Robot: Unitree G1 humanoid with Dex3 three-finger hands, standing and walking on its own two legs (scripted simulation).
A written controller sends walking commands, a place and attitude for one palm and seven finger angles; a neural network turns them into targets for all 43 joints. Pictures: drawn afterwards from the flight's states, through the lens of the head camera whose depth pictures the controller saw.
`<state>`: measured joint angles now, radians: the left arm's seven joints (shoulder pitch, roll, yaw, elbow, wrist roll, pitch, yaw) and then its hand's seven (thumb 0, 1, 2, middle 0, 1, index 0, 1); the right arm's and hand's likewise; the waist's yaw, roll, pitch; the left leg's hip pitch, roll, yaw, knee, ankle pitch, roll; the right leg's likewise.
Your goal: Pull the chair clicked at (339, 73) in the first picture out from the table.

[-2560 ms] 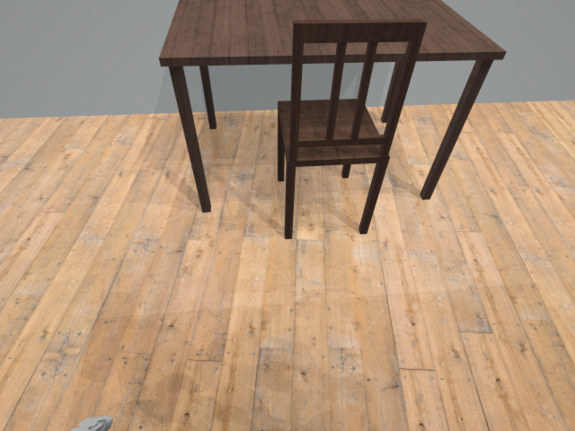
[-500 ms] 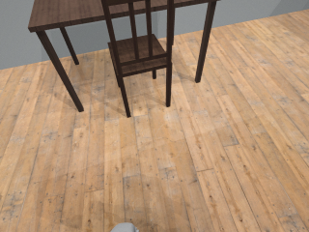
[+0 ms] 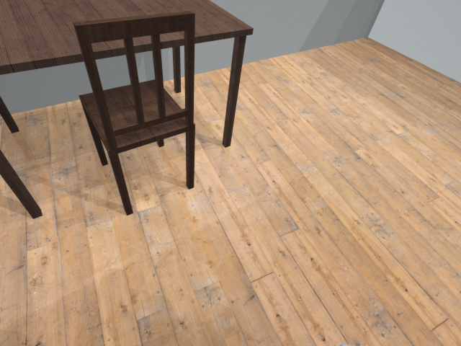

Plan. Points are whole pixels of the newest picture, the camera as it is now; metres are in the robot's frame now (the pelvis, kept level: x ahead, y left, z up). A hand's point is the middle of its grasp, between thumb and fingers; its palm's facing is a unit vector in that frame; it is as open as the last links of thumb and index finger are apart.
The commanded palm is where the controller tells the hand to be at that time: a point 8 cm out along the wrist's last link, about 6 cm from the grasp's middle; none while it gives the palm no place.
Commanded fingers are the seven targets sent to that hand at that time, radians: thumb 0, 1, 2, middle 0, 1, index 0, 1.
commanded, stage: walk to a spot facing it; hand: left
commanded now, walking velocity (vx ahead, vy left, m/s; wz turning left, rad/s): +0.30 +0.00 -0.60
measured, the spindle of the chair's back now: (135, 84) +0.91 +0.42 -0.07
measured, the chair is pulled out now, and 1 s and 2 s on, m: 0.00 0.00 0.00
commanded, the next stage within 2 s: none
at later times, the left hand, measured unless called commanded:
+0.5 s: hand (203, 251) +0.37 +0.09 -0.19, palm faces -0.39 -0.92 -0.10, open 7.4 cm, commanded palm none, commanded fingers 0.00 0.90 0.90 -0.20 -0.30 -0.20 -0.30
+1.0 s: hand (177, 211) +0.48 +0.18 -0.19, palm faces -0.45 -0.86 -0.23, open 7.4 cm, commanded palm none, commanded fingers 0.00 0.90 0.90 -0.20 -0.30 -0.20 -0.30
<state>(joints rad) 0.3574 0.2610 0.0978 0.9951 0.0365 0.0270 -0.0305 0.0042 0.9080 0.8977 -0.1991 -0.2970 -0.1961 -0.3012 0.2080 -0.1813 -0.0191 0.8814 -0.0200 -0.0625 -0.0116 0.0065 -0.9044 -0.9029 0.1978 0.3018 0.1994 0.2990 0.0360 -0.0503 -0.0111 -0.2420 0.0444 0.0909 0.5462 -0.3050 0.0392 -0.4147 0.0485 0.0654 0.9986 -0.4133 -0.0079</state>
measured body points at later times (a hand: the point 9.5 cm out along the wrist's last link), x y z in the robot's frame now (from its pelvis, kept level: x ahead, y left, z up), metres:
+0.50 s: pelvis +0.18 -0.02 -0.02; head +0.23 +0.00 +0.42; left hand +0.39 +0.13 -0.17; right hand -0.05 -0.14 -0.14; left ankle +0.01 +0.09 -0.70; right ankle +0.23 -0.09 -0.74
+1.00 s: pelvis +0.38 -0.01 -0.01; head +0.40 +0.00 +0.44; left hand +0.51 +0.22 -0.17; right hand +0.41 -0.30 -0.11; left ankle +0.49 +0.06 -0.74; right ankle +0.25 -0.08 -0.67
